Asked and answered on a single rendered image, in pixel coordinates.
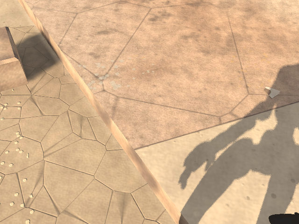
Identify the right robot hand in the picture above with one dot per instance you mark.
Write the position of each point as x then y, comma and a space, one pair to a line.
284, 218

